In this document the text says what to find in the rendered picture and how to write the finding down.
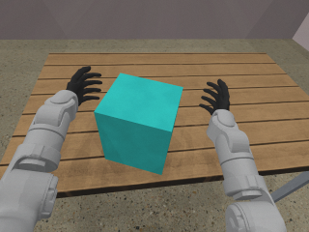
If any left robot hand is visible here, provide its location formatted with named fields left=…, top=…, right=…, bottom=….
left=66, top=66, right=102, bottom=106

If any carton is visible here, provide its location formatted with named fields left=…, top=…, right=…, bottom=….
left=94, top=73, right=183, bottom=175

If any robot right upper arm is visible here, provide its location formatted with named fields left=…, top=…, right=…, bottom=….
left=225, top=201, right=286, bottom=232

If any robot left upper arm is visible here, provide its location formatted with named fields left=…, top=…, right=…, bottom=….
left=0, top=168, right=59, bottom=232

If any left robot forearm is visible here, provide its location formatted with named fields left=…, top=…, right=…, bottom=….
left=0, top=90, right=79, bottom=190

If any table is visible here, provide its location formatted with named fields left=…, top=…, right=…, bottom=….
left=0, top=52, right=309, bottom=203

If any right robot forearm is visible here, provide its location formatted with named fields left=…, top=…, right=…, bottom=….
left=206, top=109, right=287, bottom=232

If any right robot hand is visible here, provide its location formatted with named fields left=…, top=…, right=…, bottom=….
left=199, top=78, right=230, bottom=115

